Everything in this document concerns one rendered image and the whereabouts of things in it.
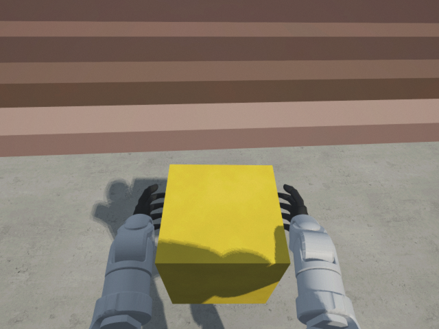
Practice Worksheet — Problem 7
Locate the left robot hand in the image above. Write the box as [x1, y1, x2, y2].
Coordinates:
[133, 184, 165, 230]

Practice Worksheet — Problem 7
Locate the left robot forearm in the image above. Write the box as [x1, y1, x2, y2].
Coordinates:
[89, 214, 155, 329]

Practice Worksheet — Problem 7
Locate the right robot hand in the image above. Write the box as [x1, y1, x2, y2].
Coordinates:
[278, 184, 308, 231]

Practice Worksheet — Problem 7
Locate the right robot forearm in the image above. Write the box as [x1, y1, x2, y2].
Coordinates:
[289, 215, 361, 329]

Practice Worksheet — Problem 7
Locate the carton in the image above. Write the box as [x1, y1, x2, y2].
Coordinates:
[155, 164, 291, 304]

